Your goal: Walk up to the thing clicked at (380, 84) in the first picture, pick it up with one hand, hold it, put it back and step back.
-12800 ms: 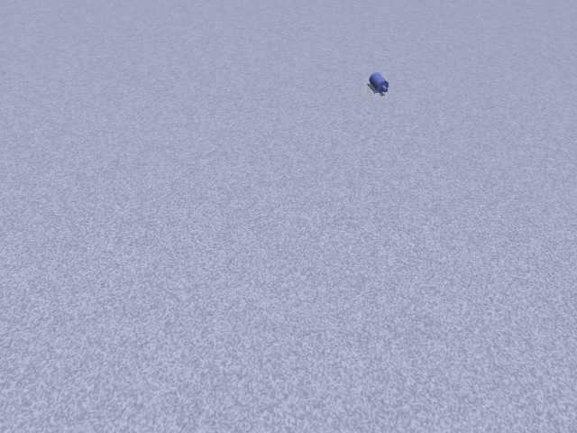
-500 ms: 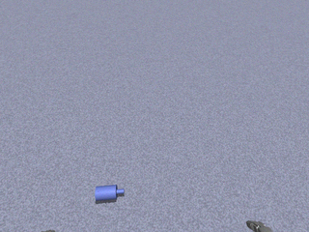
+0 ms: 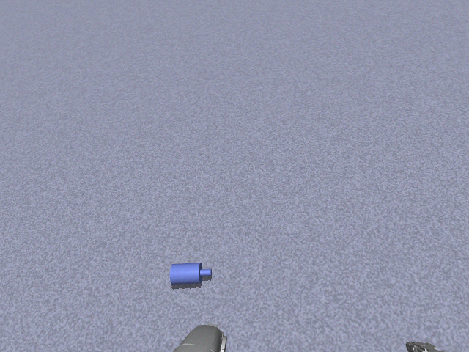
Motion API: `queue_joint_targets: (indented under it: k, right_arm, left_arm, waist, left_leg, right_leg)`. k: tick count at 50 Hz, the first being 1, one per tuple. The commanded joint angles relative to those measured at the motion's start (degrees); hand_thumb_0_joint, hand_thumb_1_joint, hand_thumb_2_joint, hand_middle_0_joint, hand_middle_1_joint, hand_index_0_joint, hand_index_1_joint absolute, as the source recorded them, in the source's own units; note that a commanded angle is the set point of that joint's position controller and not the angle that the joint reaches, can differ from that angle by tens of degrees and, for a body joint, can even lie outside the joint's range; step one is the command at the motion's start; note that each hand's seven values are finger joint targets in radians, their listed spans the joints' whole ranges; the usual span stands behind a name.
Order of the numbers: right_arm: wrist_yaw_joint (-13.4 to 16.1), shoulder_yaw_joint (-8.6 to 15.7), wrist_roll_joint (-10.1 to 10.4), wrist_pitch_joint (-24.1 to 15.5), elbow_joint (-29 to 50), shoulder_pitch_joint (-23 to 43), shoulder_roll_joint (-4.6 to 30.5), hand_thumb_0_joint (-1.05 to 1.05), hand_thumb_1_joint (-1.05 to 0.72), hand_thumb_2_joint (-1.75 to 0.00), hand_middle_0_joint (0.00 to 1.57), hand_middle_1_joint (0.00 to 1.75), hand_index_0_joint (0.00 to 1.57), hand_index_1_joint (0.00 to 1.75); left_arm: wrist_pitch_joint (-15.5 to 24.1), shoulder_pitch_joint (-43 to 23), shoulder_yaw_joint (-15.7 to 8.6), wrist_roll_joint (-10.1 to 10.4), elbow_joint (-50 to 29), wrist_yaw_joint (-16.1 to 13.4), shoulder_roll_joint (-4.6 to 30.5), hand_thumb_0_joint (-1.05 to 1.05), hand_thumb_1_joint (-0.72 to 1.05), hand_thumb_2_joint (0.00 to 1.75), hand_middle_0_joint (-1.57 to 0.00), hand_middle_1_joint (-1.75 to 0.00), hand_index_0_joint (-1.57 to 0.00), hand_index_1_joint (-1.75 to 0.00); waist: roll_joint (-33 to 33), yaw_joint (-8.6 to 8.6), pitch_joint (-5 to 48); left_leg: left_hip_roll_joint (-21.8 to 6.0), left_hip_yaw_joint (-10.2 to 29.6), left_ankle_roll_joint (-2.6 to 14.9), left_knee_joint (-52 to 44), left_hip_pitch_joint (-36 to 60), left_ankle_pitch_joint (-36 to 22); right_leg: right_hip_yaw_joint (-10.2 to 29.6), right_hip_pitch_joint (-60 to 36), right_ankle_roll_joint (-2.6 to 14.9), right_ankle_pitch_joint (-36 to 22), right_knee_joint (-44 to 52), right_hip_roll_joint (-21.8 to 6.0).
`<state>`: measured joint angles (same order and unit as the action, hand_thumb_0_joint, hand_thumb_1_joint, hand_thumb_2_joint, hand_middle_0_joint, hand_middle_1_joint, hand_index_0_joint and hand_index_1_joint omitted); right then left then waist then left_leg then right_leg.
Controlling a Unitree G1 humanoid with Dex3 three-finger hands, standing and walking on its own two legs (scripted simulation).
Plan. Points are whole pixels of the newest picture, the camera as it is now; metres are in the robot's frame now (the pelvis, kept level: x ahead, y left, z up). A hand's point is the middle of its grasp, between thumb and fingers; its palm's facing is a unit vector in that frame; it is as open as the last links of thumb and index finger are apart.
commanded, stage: walk up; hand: left
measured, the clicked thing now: (191, 273) +0.49 +0.26 -0.72
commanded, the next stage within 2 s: none
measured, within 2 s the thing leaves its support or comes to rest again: neither
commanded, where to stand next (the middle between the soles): +0.09 +0.05 m, yaw -2 degrees
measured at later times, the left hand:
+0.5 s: hand out of the picture +0.09 +0.35 -0.16, palm faces -0.06 -0.93 -0.36, open 7.4 cm
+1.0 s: hand out of the picture +0.11 +0.29 -0.13, palm faces -0.13 -0.90 -0.43, open 7.4 cm
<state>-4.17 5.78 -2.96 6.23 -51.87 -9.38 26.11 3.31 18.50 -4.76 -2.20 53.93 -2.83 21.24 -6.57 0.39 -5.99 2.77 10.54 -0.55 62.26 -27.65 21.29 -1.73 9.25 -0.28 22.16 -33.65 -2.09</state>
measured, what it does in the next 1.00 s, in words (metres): steps on the spot: left foot, then right foot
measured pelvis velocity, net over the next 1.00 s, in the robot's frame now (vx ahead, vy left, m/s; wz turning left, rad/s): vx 0.00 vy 0.04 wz -0.11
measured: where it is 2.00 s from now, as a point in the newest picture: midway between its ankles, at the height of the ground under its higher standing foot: outside the picture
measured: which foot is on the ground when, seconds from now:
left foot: up 0.00-0.16, down 0.18-0.78, up 0.80-1.00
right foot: down 0.00-0.22, up 0.24-0.74, down 0.76-1.00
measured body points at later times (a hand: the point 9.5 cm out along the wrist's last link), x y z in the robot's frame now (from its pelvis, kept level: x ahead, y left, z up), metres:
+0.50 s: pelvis +0.03 +0.08 +0.00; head +0.08 +0.11 +0.45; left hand +0.10 +0.40 -0.13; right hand +0.12 -0.24 -0.09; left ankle +0.08 +0.17 -0.73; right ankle +0.04 -0.08 -0.66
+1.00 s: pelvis +0.00 +0.04 -0.01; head +0.01 +0.00 +0.44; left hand +0.11 +0.34 -0.10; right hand +0.02 -0.29 -0.14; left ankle +0.03 +0.18 -0.69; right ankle -0.02 -0.10 -0.73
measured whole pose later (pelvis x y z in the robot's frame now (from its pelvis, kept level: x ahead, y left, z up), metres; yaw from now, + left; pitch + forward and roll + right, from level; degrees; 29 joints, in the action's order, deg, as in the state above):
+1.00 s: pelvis +0.00 +0.04 -0.01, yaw -6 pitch -3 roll +0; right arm -1.6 3.1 -1.0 2.0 -52.3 -13.4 24.4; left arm 2.9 13.9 -2.5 -2.1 50.3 0.6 20.0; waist -3.9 -0.7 -4.8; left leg -1.0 2.5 -0.1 54.2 -23.1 27.7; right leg 3.3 14.3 0.1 22.1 -39.2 -0.6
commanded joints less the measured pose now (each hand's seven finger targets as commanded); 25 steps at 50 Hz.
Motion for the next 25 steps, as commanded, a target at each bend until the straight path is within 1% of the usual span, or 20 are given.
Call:
queue_joint_targets:
  k: [1,2,4,6,7,8,9,10,11,12,13,14,15,16,18,19,21,22,23,25]
  right_arm:
    - [0.02,2.07,1.37,-4.14,7.14,8.18,8.37,0.0,-0.9,-0.9,0.2,0.3,0.2,0.3]
    - [-0.06,2.05,1.43,-4.59,7.0,7.8,8.41,0.0,-0.9,-0.9,0.2,0.3,0.2,0.3]
    - [-0.59,1.96,1.45,-5.34,6.71,6.79,8.05,0.0,-0.9,-0.9,0.2,0.3,0.2,0.3]
    - [-1.09,2.4,1.45,-5.69,5.98,2.88,8.27,0.0,-0.9,-0.9,0.2,0.3,0.2,0.3]
    - [-1.01,2.77,1.57,-5.76,5.19,0.93,8.35,0.0,-0.9,-0.9,0.2,0.3,0.2,0.3]
    - [-0.58,2.92,1.55,-5.77,3.91,-2.01,8.15,0.0,-0.9,-0.9,0.2,0.3,0.2,0.3]
    - [0.14,3.52,1.33,-5.93,2.16,-7.6,8.98,0.0,-0.9,-0.9,0.2,0.3,0.2,0.3]
    - [1.0,4.25,0.94,-6.28,1.91,-10.51,10.74,0.0,-0.9,-0.9,0.2,0.3,0.2,0.3]
    - [1.67,4.09,0.0,-6.76,3.74,-9.92,13.92,0.0,-0.9,-0.9,0.2,0.3,0.2,0.3]
    - [1.78,4.38,1.34,-6.63,4.84,-8.27,16.04,0.0,-0.9,-0.9,0.2,0.3,0.2,0.3]
    - [1.84,4.47,1.93,-6.41,5.39,-6.04,16.22,0.0,-0.9,-0.9,0.2,0.3,0.2,0.3]
    - [1.87,3.83,1.64,-6.11,6.8,-2.29,14.6,0.0,-0.9,-0.9,0.2,0.3,0.2,0.3]
    - [2.29,2.71,1.85,-6.4,7.73,0.89,11.31,0.0,-0.9,-0.9,0.2,0.3,0.2,0.3]
    - [2.85,1.69,2.25,-7.18,8.09,2.11,9.24,0.0,-0.9,-0.9,0.2,0.3,0.2,0.3]
    - [3.49,1.11,2.78,-8.9,6.83,0.29,9.34,0.0,-0.9,-0.9,0.2,0.3,0.2,0.3]
    - [3.89,1.21,2.77,-9.25,6.3,-0.46,10.11,0.0,-0.9,-0.9,0.2,0.3,0.2,0.3]
    - [5.16,1.76,2.98,-9.05,5.44,-3.08,11.6,0.0,-0.9,-0.9,0.2,0.3,0.2,0.3]
    - [5.78,1.65,3.1,-8.94,5.45,-3.93,11.34,0.0,-0.9,-0.9,0.2,0.3,0.2,0.3]
    - [6.32,1.64,3.17,-8.77,5.68,-3.8,11.16,0.0,-0.9,-0.9,0.2,0.3,0.2,0.3]
    - [7.07,1.74,3.13,-8.5,6.71,-2.66,10.98,0.0,-0.9,-0.9,0.2,0.3,0.2,0.3]
  left_arm:
    - [2.02,2.71,-4.45,0.28,-5.67,0.2,17.62,0.0,0.9,0.9,-0.2,-0.3,-0.2,-0.3]
    - [2.02,2.75,-4.46,0.15,-6.34,0.68,18.34,0.0,0.9,0.9,-0.2,-0.3,-0.2,-0.3]
    - [1.9,1.52,-4.28,-0.03,-7.35,1.56,19.64,0.0,0.9,0.9,-0.2,-0.3,-0.2,-0.3]
    - [1.86,-1.54,-4.19,-0.28,-8.13,2.0,20.53,0.0,0.9,0.9,-0.2,-0.3,-0.2,-0.3]
    - [1.67,-2.91,-3.9,-0.24,-8.42,1.99,20.57,0.0,0.9,0.9,-0.2,-0.3,-0.2,-0.3]
    - [1.33,-4.83,-3.2,0.05,-8.96,1.73,19.83,0.0,0.9,0.9,-0.2,-0.3,-0.2,-0.3]
    - [0.92,-4.62,-2.18,0.1,-9.56,1.57,16.93,0.0,0.9,0.9,-0.2,-0.3,-0.2,-0.3]
    - [0.63,-0.9,-0.67,1.2,-9.37,1.38,12.7,0.0,0.9,0.9,-0.2,-0.3,-0.2,-0.3]
    - [0.63,1.32,0.36,2.11,-10.38,0.98,8.81,0.0,0.9,0.9,-0.2,-0.3,-0.2,-0.3]
    - [-0.21,0.9,-0.99,1.84,-8.54,0.09,15.3,0.0,0.9,0.9,-0.2,-0.3,-0.2,-0.3]
    - [-0.5,0.21,-1.1,1.84,-8.12,-0.05,17.27,0.0,0.9,0.9,-0.2,-0.3,-0.2,-0.3]
    - [-0.56,2.1,-1.1,2.3,-6.95,-0.25,17.63,0.0,0.9,0.9,-0.2,-0.3,-0.2,-0.3]
    - [-0.77,4.15,-1.1,2.14,-5.59,0.25,16.68,0.0,0.9,0.9,-0.2,-0.3,-0.2,-0.3]
    - [-1.26,5.98,-0.68,2.14,-4.21,0.92,15.12,0.0,0.9,0.9,-0.2,-0.3,-0.2,-0.3]
    - [-2.44,5.59,-0.77,2.08,-2.9,1.79,14.25,0.0,0.9,0.9,-0.2,-0.3,-0.2,-0.3]
    - [-3.02,3.67,-0.89,1.94,-3.36,1.92,13.86,0.0,0.9,0.9,-0.2,-0.3,-0.2,-0.3]
    - [-4.13,0.01,-1.11,1.34,-5.73,1.61,13.17,0.0,0.9,0.9,-0.2,-0.3,-0.2,-0.3]
    - [-4.69,-0.12,-1.18,1.11,-6.4,1.41,13.16,0.0,0.9,0.9,-0.2,-0.3,-0.2,-0.3]
    - [-5.36,-0.8,-1.3,0.97,-6.82,1.28,12.97,0.0,0.9,0.9,-0.2,-0.3,-0.2,-0.3]
    - [-6.5,-1.48,-1.69,1.08,-7.67,1.38,12.85,0.0,0.9,0.9,-0.2,-0.3,-0.2,-0.3]
  waist:
    - [18.44,4.34,-2.14]
    - [18.94,4.44,-3.34]
    - [20.69,3.35,-3.81]
    - [21.36,0.35,-1.66]
    - [20.79,-1.05,-1.08]
    - [17.54,-3.22,0.33]
    - [10.6,-6.23,3.72]
    - [-1.78,-7.16,7.01]
    - [-13.02,-5.11,7.24]
    - [-4.87,-5.11,7.49]
    - [-4.13,-4.26,3.3]
    - [-3.79,-2.53,0.38]
    - [-2.31,-0.77,-0.75]
    - [-0.44,0.03,0.19]
    - [1.41,0.11,1.07]
    - [1.26,-0.22,0.78]
    - [0.69,-1.24,1.07]
    - [1.53,-1.04,1.84]
    - [1.05,-0.99,2.15]
    - [0.33,-0.79,3.23]
  left_leg:
    - [-1.95,-1.69,-0.56,-9.73,-12.26,0.51]
    - [-2.45,-3.16,-0.56,-12.79,-9.07,1.55]
    - [-3.61,-7.28,-0.23,-18.59,-1.62,2.96]
    - [-4.04,-11.5,0.57,-22.29,7.56,3.28]
    - [-3.97,-12.52,1.02,-24.49,12.47,1.75]
    - [-3.61,-13.06,1.2,-28.13,20.31,-4.39]
    - [-2.98,-11.2,1.71,-31.32,29.37,-7.18]
    - [-5.87,-6.08,3.31,-39.37,32.09,-5.63]
    - [-18.09,16.06,7.18,-43.92,32.16,-9.07]
    - [-23.35,22.33,12.57,-46.49,22.2,0.32]
    - [-24.12,21.45,15.21,-48.81,14.24,6.54]
    - [-20.84,13.78,13.91,-49.7,10.91,7.78]
    - [-17.68,8.83,11.71,-49.29,11.04,8.13]
    - [-16.2,5.3,10.06,-48.01,12.76,4.22]
    - [-16.92,3.4,9.76,-46.25,11.58,-5.18]
    - [-17.47,2.83,9.87,-44.98,12.7,-12.66]
    - [-20.54,2.06,12.93,-40.21,17.61,-34.6]
    - [-20.6,0.53,12.59,-38.12,19.53,-44.25]
    - [-21.02,-0.39,12.59,-36.9,18.58,-50.92]
    - [-20.69,-1.51,12.48,-36.43,16.35,-52.81]
  right_leg:
    - [16.18,-10.44,11.78,-12.09,14.21,-13.63]
    - [15.47,-7.21,12.23,-9.45,14.81,-13.85]
    - [11.87,-1.61,12.14,-6.66,15.19,-12.93]
    - [9.54,3.93,11.33,-4.91,14.83,-12.54]
    - [8.96,7.39,10.81,-6.53,12.81,-12.56]
    - [7.19,12.61,9.74,-9.58,8.28,-12.06]
    - [4.73,15.64,7.73,-15.06,-3.62,-9.24]
    - [0.02,16.4,4.64,-12.31,-18.91,-3.13]
    - [2.76,24.99,1.46,10.78,-27.55,5.02]
    - [7.67,19.95,3.12,14.09,-30.73,3.1]
    - [9.03,18.09,3.73,13.16,-34.71,2.05]
    - [9.49,17.54,3.51,10.54,-35.58,1.07]
    - [10.65,17.63,3.08,6.89,-33.47,0.6]
    - [10.67,17.73,2.74,4.23,-30.34,0.51]
    - [10.95,14.62,1.54,1.47,-26.89,0.98]
    - [11.39,14.78,1.04,2.12,-25.49,1.4]
    - [11.82,18.37,0.17,4.29,-26.56,2.39]
    - [12.27,19.83,0.09,3.78,-28.62,3.34]
    - [12.04,19.69,0.08,4.28,-31.46,4.33]
    - [12.1,18.64,-0.02,4.09,-34.5,5.55]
